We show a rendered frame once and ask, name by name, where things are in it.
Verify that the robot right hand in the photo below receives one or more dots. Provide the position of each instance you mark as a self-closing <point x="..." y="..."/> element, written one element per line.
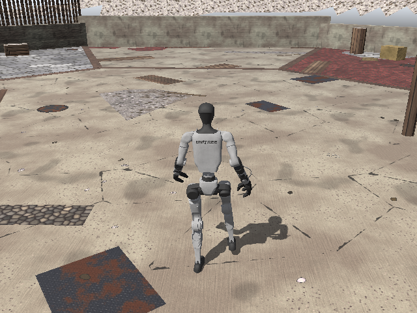
<point x="247" y="187"/>

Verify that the robot left upper arm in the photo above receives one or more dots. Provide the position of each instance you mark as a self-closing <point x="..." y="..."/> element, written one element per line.
<point x="183" y="148"/>

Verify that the robot left forearm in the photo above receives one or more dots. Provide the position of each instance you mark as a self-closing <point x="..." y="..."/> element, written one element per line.
<point x="177" y="169"/>

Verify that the humanoid robot torso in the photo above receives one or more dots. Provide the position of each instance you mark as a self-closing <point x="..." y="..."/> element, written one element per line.
<point x="207" y="150"/>

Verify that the robot left hand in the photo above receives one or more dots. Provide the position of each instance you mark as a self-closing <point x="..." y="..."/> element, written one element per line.
<point x="178" y="179"/>

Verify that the robot right upper arm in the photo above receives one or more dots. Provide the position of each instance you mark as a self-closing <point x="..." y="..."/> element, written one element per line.
<point x="231" y="148"/>

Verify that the robot right forearm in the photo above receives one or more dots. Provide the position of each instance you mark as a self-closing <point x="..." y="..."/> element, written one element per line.
<point x="241" y="173"/>

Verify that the robot left foot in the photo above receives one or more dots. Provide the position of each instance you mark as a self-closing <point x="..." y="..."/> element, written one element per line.
<point x="198" y="267"/>

